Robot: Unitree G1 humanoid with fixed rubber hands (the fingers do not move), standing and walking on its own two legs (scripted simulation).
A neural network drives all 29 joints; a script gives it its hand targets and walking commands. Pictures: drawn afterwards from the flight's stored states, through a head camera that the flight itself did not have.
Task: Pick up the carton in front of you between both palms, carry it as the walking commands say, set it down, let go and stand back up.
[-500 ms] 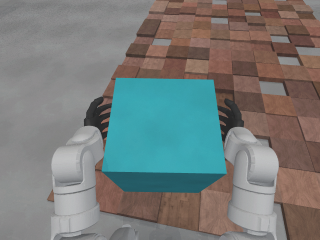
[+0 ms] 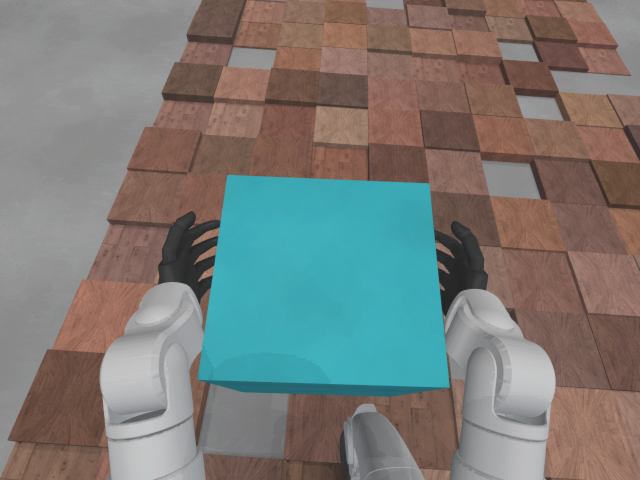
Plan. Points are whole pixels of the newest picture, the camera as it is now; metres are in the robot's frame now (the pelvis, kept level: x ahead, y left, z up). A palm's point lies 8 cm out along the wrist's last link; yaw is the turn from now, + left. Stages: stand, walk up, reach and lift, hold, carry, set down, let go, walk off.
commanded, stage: carry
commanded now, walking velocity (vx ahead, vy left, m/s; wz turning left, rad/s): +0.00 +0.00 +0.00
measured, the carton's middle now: (321, 303) +0.33 -0.04 +0.02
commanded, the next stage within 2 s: none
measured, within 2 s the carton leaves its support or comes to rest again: neither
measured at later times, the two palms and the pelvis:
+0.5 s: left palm out of the picture +0.65 +0.10 +0.22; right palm (437, 10) +0.61 -0.20 +0.22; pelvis +0.30 -0.01 +0.09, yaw -4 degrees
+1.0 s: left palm out of the picture +0.82 +0.13 +0.14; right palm out of the picture +0.83 -0.17 +0.14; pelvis +0.49 -0.03 +0.04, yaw -1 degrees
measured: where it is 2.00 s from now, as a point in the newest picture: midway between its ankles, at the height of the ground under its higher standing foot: (306, 329)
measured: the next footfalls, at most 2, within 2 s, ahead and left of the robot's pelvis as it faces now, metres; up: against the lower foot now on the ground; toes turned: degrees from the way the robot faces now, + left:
right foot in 0.04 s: +0.24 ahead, -0.13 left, +0.02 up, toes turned -5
left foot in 0.30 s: +0.21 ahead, +0.09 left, +0.06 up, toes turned +1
